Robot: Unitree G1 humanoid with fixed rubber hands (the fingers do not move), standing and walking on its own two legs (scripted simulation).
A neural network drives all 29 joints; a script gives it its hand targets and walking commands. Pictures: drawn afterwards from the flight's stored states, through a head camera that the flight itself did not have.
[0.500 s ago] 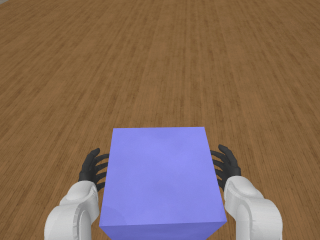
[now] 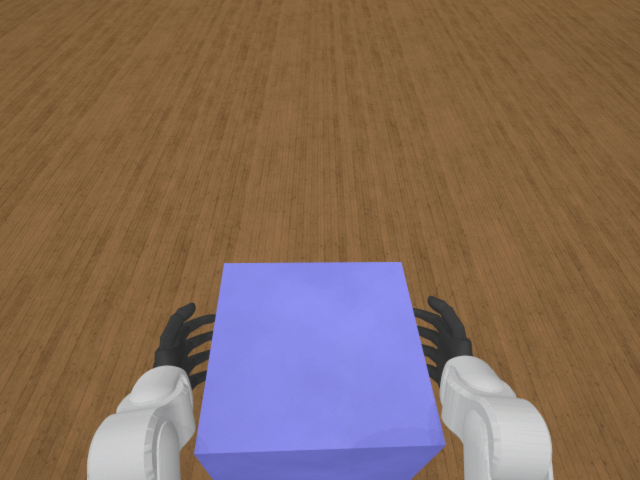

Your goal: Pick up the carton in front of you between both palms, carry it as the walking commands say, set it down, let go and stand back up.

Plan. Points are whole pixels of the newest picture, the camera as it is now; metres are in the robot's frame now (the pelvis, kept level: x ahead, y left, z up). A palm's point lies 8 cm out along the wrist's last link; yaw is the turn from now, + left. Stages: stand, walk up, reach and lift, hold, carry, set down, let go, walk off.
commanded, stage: carry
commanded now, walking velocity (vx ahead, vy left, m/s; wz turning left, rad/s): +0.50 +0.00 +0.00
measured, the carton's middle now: (313, 388) +0.24 +0.00 -0.01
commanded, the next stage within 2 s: none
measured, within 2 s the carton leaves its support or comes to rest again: neither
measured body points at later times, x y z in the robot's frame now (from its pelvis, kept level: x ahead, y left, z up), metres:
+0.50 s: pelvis +0.33 -0.04 +0.00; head +0.34 -0.06 +0.45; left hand +0.57 +0.13 +0.08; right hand +0.59 -0.18 +0.08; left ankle +0.15 +0.07 -0.64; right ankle +0.41 -0.12 -0.73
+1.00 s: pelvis +0.66 +0.02 +0.00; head +0.67 +0.03 +0.45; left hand +0.90 +0.18 +0.07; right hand +0.90 -0.13 +0.07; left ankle +0.72 +0.10 -0.73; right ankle +0.49 -0.11 -0.63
